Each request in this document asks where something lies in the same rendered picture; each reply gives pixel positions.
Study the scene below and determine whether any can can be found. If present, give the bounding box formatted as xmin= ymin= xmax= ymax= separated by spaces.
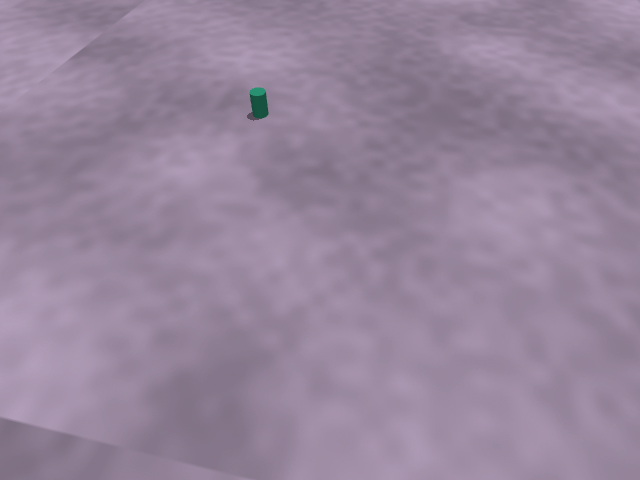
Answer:
xmin=249 ymin=87 xmax=269 ymax=118

